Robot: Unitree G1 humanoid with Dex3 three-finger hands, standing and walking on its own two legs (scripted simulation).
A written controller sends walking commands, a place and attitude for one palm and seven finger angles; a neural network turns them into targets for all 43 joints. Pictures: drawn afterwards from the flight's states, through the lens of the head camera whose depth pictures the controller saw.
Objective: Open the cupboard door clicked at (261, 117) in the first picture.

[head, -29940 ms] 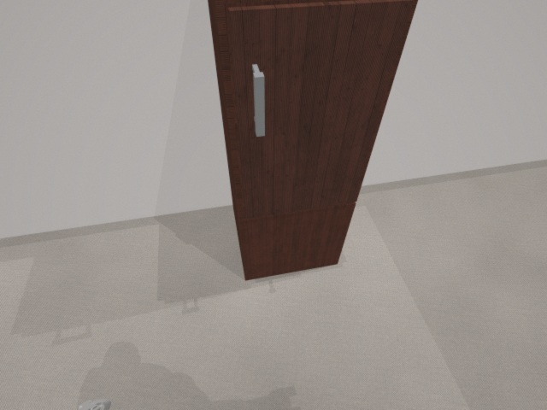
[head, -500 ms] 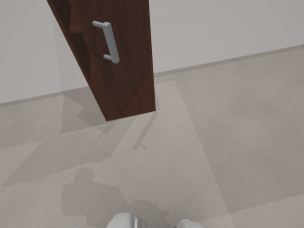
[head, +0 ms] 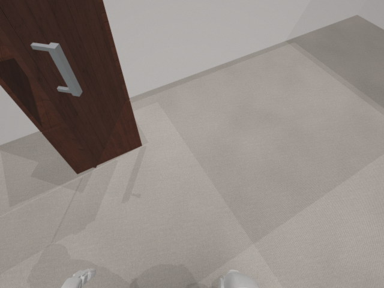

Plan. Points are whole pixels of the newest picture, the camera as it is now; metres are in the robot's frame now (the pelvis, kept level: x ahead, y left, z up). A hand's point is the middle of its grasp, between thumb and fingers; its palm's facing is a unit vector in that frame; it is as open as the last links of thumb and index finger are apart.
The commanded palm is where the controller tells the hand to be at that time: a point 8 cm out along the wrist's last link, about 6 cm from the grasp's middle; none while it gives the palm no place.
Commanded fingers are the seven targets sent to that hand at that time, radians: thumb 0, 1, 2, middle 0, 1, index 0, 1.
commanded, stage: walk to a spot facing it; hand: left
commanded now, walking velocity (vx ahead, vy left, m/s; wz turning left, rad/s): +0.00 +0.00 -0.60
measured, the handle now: (58, 70) +0.54 +0.37 +0.09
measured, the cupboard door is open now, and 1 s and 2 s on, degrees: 50 50 50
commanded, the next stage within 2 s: turn to face it in 1.92 s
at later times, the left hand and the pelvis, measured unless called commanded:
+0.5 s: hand (142, 243) +0.22 +0.14 -0.17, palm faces -0.32 -0.93 -0.16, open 7.4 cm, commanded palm none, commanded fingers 0.00 0.90 0.90 -0.20 -0.30 -0.20 -0.30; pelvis +0.07 -0.01 +0.00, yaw -19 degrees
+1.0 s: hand (212, 191) +0.37 -0.02 -0.16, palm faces -0.52 -0.82 -0.22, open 7.2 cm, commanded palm none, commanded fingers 0.00 0.90 0.90 -0.20 -0.30 -0.20 -0.30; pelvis +0.21 -0.16 +0.00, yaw -33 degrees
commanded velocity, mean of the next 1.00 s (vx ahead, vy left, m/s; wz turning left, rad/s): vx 0.30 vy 0.00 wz -0.47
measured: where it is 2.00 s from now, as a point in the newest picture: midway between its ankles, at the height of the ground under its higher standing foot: (282, 198)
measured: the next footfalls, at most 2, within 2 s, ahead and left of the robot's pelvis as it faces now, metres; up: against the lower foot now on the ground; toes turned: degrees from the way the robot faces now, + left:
right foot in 0.06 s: +0.05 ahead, -0.14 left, +0.00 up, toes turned -6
left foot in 0.36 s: +0.09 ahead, +0.11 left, +0.00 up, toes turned -9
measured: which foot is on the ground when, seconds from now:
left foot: down 0.00-0.06, up 0.08-0.34, down 0.36-0.72, up 0.74-1.00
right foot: up 0.00-0.04, down 0.06-0.36, up 0.38-0.72, down 0.74-1.00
